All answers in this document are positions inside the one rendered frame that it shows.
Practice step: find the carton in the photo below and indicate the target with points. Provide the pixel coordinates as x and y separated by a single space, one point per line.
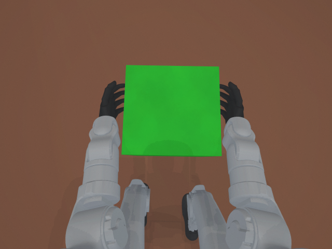
171 111

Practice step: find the robot right upper arm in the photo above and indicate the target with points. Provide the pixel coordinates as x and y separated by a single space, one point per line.
249 228

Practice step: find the right robot thigh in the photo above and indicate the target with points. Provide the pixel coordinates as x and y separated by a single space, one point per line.
211 224

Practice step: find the robot right hand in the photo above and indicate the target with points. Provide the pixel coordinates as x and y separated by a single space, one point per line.
234 106

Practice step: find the robot left upper arm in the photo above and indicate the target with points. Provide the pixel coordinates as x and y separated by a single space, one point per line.
99 228

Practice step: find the left robot thigh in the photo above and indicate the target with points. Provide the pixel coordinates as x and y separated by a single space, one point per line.
134 206

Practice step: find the right robot forearm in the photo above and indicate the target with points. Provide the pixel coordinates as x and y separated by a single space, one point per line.
248 185

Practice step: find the left robot forearm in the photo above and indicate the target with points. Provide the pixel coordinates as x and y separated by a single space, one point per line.
100 182

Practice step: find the robot thigh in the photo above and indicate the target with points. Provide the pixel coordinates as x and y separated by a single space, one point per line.
211 224
134 206

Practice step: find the robot left hand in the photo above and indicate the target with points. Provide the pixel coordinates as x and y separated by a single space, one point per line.
108 105

